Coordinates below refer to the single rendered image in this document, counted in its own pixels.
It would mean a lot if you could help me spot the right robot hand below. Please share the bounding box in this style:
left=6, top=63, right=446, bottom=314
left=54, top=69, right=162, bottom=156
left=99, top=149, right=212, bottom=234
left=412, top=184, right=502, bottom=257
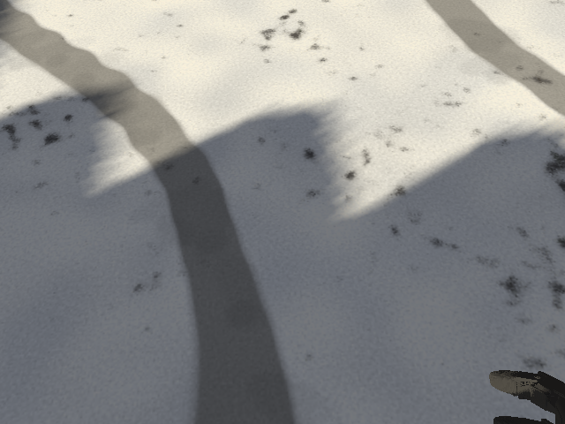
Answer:
left=489, top=370, right=565, bottom=424

